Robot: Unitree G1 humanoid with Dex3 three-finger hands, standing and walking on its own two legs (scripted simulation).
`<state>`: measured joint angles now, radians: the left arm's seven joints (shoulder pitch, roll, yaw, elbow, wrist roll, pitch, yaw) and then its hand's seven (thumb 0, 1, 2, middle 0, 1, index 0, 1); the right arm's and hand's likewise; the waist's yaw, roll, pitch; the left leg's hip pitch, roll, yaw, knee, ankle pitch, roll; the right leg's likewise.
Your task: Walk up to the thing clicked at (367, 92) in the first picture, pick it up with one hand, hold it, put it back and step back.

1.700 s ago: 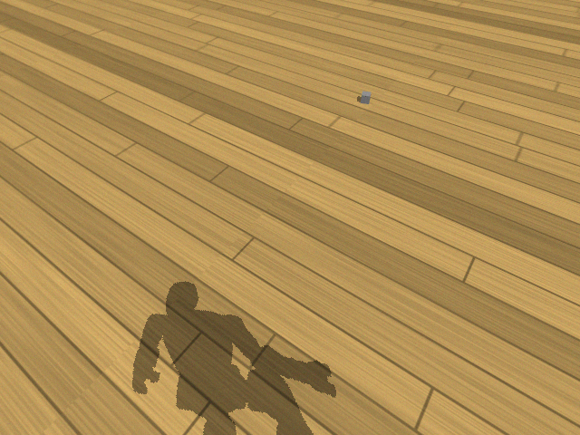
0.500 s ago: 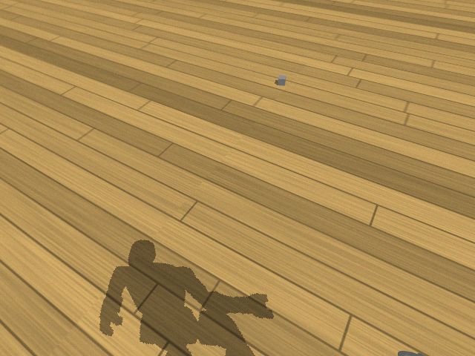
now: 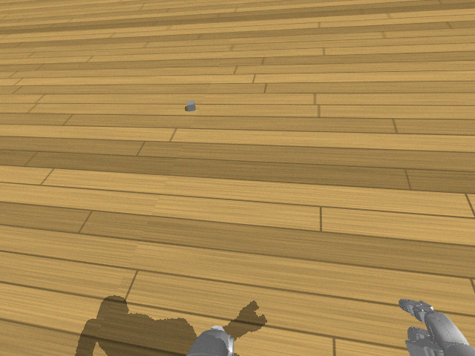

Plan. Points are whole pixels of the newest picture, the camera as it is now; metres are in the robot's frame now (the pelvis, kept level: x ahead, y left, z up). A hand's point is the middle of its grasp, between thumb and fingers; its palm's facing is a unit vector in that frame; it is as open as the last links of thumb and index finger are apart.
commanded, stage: walk up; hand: left
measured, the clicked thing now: (191, 105) +1.91 +0.60 -0.74
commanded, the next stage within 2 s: none
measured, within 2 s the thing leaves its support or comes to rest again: neither
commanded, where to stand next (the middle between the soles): +1.55 +0.87 m, yaw -71 degrees
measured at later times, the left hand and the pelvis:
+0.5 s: hand (129, 183) +0.56 +0.38 -0.10, palm faces -0.39 -0.76 -0.52, open 7.4 cm; pelvis +0.32 +0.14 +0.00, yaw -19 degrees
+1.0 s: hand (135, 140) +0.83 +0.48 -0.16, palm faces -0.50 -0.66 -0.55, open 7.4 cm; pelvis +0.64 +0.22 -0.04, yaw -33 degrees
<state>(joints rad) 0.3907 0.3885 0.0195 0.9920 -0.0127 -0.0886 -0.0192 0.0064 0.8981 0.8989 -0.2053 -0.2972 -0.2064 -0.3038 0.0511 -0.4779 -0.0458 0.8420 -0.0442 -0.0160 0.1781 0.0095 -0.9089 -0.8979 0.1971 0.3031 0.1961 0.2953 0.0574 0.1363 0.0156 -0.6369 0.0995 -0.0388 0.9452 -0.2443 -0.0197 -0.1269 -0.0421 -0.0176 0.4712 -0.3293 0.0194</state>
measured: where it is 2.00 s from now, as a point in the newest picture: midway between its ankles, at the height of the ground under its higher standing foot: (202, 194)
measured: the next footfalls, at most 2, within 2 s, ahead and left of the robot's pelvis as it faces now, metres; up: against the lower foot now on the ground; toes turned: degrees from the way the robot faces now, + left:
left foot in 0.18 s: +0.32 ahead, +0.20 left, +0.00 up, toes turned -6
right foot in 0.62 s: +0.50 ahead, -0.01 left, +0.00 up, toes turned -33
